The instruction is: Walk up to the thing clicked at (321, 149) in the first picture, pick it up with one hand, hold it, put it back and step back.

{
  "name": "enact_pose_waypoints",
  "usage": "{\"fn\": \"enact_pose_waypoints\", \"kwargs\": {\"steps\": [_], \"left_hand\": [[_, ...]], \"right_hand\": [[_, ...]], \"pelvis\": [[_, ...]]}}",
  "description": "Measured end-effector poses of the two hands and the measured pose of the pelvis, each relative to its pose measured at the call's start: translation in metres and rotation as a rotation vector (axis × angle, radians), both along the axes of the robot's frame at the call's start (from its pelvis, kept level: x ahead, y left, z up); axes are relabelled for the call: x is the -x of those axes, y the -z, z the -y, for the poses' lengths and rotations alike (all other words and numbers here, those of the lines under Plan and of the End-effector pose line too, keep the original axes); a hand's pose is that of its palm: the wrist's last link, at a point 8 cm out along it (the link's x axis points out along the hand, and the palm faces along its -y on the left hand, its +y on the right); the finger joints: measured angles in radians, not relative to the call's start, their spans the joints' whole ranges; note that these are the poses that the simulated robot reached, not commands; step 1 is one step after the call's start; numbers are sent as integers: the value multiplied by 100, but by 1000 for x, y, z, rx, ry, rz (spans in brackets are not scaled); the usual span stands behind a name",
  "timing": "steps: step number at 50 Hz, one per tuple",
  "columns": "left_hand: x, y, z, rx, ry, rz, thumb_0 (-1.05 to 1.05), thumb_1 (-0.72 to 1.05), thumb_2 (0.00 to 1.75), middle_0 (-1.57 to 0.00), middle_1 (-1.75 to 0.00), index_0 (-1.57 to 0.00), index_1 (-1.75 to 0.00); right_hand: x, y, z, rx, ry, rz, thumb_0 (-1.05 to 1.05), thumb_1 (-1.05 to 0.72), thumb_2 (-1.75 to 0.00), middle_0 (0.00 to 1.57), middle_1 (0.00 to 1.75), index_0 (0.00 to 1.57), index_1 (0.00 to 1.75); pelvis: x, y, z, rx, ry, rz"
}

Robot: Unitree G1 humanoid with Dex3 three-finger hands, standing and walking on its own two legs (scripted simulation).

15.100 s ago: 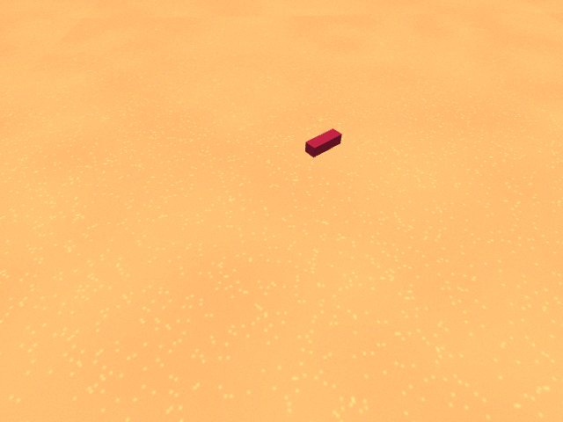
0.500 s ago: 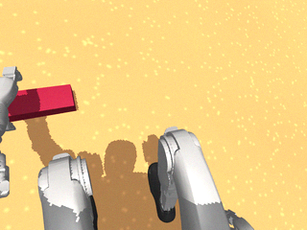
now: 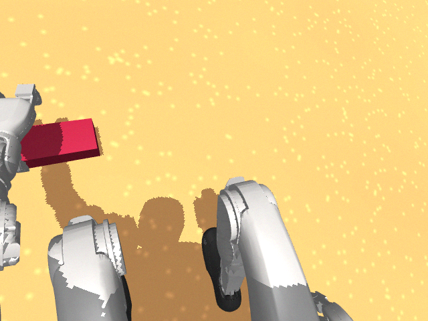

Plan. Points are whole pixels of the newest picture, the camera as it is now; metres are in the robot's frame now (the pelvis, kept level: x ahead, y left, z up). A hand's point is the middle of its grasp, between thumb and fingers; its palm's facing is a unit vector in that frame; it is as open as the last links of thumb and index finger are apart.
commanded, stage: approach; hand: left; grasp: from above
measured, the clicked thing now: (44, 145) +0.50 +0.24 -0.29
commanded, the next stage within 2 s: close in in 0.42 s
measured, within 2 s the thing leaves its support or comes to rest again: neither
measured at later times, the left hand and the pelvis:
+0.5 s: hand (12, 146) +0.48 +0.27 -0.19, palm faces -0.49 -0.05 -0.87, open 13.8 cm; pelvis +0.00 +0.00 -0.01, yaw +0 degrees
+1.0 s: hand (33, 145) +0.48 +0.24 -0.22, palm faces -0.49 -0.07 -0.87, open 13.9 cm; pelvis +0.00 +0.00 -0.01, yaw -2 degrees
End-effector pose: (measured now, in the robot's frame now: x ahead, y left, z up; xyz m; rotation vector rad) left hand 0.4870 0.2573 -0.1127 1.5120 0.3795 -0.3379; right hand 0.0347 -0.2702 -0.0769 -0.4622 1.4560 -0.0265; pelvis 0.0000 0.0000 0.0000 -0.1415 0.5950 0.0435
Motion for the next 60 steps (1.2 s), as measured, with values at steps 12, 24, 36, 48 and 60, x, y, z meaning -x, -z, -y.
{"fn": "enact_pose_waypoints", "kwargs": {"steps": [12, 24, 36, 48, 60], "left_hand": [[-30, -2, 41, -16, -32, 35, 0, -52, 107, -9, -105, -9, -106], [3, 19, -11, -24, -97, -65, 0, -53, 108, -9, -106, -9, -107], [-14, 2, 12, 8, 1, 12, 0, -48, 112, -11, -110, -11, -110], [-5, 37, 14, 8, -54, -56, 0, -50, 106, -9, -103, -9, -104], [-10, 79, 12, 28, -23, -28, 0, -53, 105, -8, -99, -7, -100]], "right_hand": [[25, -4, -4, -20, 64, -25, 0, -91, -89, 20, 30, 20, 30], [27, 10, 1, -44, 37, -78, 0, -91, -89, 20, 30, 20, 30], [-12, -4, 7, 21, -11, 16, 0, -91, -89, 20, 30, 20, 30], [18, -5, -2, 3, -13, -20, 0, -90, -89, 20, 30, 20, 30], [44, -7, -15, -30, -42, -140, 0, -90, -89, 20, 30, 20, 30]], "pelvis": [[-3, -1, 1, -1, 13, -22], [0, 6, 5, -10, 9, 10], [-4, 1, 0, 11, 5, -5], [2, 9, 0, 13, 16, 18], [-4, 20, -1, 39, 33, 35]]}}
